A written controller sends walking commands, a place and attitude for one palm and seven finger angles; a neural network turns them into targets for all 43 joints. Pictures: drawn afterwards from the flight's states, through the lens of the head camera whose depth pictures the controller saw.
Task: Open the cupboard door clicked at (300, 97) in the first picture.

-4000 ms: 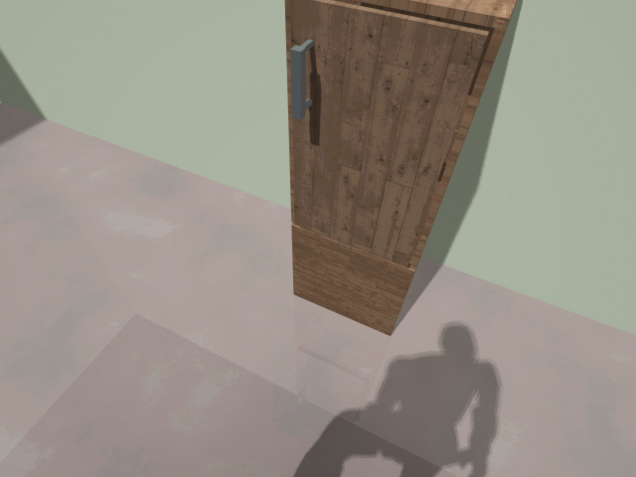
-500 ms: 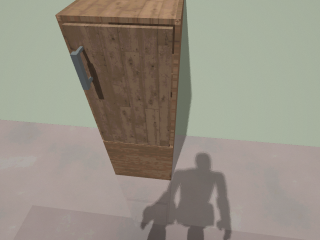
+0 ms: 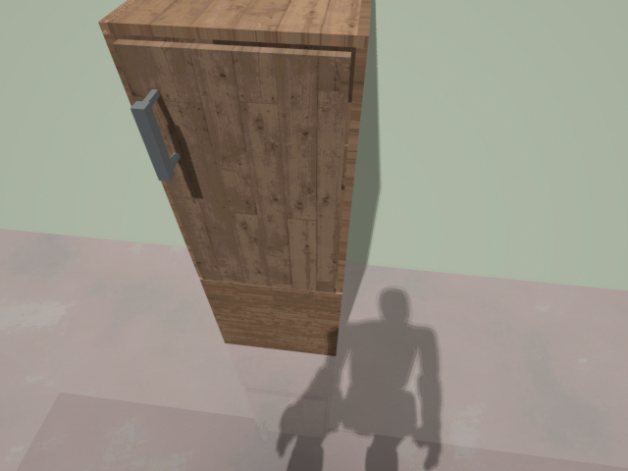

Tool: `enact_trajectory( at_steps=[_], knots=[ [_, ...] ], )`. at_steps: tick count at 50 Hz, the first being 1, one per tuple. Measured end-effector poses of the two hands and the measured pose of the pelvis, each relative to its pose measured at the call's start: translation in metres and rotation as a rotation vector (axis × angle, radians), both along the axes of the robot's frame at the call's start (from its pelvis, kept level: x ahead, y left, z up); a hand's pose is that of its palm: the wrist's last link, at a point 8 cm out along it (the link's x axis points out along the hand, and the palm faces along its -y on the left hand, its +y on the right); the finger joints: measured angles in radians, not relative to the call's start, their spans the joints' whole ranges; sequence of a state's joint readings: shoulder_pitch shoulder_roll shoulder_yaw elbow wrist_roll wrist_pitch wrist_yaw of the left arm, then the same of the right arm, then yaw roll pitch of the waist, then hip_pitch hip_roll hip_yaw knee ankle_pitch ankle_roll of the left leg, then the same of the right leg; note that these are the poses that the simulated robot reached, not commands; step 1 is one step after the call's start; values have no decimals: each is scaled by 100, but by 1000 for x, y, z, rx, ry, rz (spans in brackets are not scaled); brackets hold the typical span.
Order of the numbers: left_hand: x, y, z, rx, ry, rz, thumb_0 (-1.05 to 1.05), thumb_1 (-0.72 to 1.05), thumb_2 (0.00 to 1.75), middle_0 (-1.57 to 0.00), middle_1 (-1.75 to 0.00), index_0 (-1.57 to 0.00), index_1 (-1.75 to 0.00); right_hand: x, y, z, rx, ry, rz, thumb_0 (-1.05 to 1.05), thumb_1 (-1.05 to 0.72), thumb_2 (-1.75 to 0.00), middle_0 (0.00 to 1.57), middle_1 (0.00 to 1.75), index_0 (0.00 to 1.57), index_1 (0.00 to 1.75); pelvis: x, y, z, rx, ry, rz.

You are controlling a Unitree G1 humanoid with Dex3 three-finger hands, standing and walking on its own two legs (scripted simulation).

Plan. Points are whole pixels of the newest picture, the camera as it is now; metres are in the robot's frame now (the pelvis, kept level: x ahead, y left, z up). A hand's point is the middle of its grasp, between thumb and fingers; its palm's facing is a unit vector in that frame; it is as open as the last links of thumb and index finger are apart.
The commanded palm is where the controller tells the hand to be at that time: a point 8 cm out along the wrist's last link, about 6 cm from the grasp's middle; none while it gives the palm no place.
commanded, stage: look again from close up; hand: left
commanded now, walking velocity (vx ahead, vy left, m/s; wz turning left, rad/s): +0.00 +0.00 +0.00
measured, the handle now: (160, 136) +0.58 +0.29 +0.11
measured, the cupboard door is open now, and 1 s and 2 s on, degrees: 0 0 0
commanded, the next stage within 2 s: shuffle to correct the standing spot in 0.14 s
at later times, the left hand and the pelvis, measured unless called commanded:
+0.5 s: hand out of the picture +0.02 +0.18 -0.17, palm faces +0.03 -0.98 -0.21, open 7.4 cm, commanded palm none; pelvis +0.01 +0.01 +0.00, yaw -1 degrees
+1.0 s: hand out of the picture +0.04 +0.23 -0.17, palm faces +0.01 -0.96 -0.26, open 7.4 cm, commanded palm none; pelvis -0.02 +0.05 -0.01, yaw -2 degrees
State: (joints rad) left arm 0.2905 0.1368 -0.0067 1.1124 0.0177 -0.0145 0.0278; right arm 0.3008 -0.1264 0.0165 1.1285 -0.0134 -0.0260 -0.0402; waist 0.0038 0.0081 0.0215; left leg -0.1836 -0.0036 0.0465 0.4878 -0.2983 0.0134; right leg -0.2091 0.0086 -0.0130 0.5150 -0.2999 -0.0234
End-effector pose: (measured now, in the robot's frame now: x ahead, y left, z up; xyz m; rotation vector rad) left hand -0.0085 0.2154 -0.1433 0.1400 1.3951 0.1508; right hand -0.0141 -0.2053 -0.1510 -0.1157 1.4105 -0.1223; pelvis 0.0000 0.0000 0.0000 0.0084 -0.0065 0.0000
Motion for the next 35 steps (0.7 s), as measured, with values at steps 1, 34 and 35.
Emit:
enact_trajectory(
  at_steps=[1,34,35],
  knots=[
    [1,0,0,0,-2,2,1,92,90,-20,-30,-20,-30,4,-2,0,-4,-6,0,2,-93,-90,20,30,20,30,2,0,0,0,0,-1],
    [24,54,-4,47,-56,8,0,91,90,-20,-30,-20,-30,24,6,6,-65,-69,-10,0,-91,-90,20,30,20,30,-3,33,-6,10,-2,-29],
    [25,59,-4,53,-54,4,1,91,90,-20,-30,-20,-30,22,9,6,-67,-73,-12,0,-91,-90,20,30,20,30,-5,36,-6,13,-1,-34]
  ],
)
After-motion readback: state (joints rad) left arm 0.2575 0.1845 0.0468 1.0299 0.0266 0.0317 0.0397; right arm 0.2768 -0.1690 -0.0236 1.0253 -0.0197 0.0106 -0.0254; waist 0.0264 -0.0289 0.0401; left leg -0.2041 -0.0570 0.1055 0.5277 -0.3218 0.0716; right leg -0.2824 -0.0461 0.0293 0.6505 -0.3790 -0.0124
